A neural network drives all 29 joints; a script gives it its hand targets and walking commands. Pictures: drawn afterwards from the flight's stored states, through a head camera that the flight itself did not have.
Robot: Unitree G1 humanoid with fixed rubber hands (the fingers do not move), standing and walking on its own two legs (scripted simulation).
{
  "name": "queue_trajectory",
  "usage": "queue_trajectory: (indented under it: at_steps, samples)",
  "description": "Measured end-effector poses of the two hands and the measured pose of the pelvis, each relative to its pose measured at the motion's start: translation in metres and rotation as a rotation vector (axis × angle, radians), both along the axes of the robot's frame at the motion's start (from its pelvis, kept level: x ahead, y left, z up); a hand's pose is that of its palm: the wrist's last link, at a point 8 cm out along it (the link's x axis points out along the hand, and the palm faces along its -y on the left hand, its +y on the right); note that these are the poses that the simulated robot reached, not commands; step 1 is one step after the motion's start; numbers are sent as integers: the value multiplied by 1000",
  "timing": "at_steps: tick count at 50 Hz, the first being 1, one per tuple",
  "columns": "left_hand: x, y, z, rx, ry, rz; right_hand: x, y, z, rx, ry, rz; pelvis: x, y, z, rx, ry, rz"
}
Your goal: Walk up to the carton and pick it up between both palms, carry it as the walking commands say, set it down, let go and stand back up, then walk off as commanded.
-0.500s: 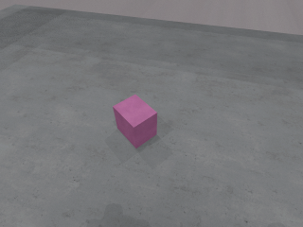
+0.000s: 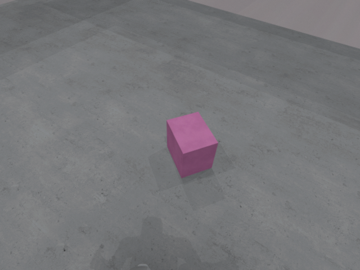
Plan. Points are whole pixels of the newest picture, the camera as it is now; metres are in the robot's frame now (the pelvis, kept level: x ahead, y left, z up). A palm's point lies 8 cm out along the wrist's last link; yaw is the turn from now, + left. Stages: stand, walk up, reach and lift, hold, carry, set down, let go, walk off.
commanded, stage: walk up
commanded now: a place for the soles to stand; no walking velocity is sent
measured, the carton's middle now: (189, 144) +0.92 -0.02 -0.63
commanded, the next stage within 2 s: none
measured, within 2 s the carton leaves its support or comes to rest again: neither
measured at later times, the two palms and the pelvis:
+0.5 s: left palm (91, 263) +0.17 +0.22 -0.10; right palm (352, 211) +0.33 -0.45 -0.10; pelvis +0.18 -0.12 -0.03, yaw +11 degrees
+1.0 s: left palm (164, 188) +0.37 +0.07 -0.12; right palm out of the picture +0.51 -0.60 -0.11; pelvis +0.36 -0.27 -0.04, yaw +19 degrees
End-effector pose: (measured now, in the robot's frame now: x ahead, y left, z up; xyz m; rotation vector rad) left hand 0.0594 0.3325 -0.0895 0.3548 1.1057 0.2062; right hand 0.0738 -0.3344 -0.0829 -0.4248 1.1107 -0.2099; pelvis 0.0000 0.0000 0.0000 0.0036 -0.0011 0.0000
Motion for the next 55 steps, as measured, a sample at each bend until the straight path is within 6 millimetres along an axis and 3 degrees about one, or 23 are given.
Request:
queue_trajectory:
  at_steps: [4, 6, 12, 18, 22, 27, 30, 33, 39, 43, 46, 49, 55]
  samples:
    - [-4, -8, -25, -23, 61, 57, 73, -6, 4, -46, -93, 87, 32, -8, -15, 9, -3, 29]
    - [4, -17, -33, -31, 85, 73, 97, -11, 5, -71, -142, 105, 45, -13, -20, 29, -17, 47]
    - [57, -52, -29, -58, 14, 86, 131, -37, 7, -85, -135, 118, 89, -43, -17, 48, -30, 89]
    - [103, -83, -21, -2, -37, 89, 172, -88, -17, -81, -95, 158, 135, -90, -31, 23, -26, 125]
    - [106, -99, -21, 34, -36, 168, 216, -110, -30, -91, -58, 159, 163, -113, -36, 4, -25, 161]
    - [109, -122, -14, 24, 24, 226, 273, -111, -15, -62, -62, 227, 199, -128, -21, 12, -8, 203]
    - [120, -131, -23, 12, 54, 239, 299, -117, -10, -84, -79, 269, 220, -135, -25, 17, -3, 218]
    - [142, -145, -31, -3, 79, 253, 312, -132, -5, -114, -76, 267, 242, -147, -25, 24, -13, 241]
    - [215, -178, -34, -37, 5, 250, 334, -181, 4, -165, -5, 259, 285, -184, -24, 25, -10, 275]
    - [265, -206, -35, -26, -30, 232, 361, -222, -5, -182, 14, 268, 315, -217, -32, 21, -2, 289]
    - [295, -228, -37, 9, -76, 223, 390, -254, -22, -197, 32, 278, 338, -246, -45, 8, -12, 302]
    - [306, -253, -33, 3, -88, 260, 423, -265, -28, -188, 35, 265, 356, -265, -42, 19, -15, 317]
    - [303, -296, -22, 0, -39, 315, 489, -252, -25, -80, 5, 367, 386, -289, -23, 27, -2, 354]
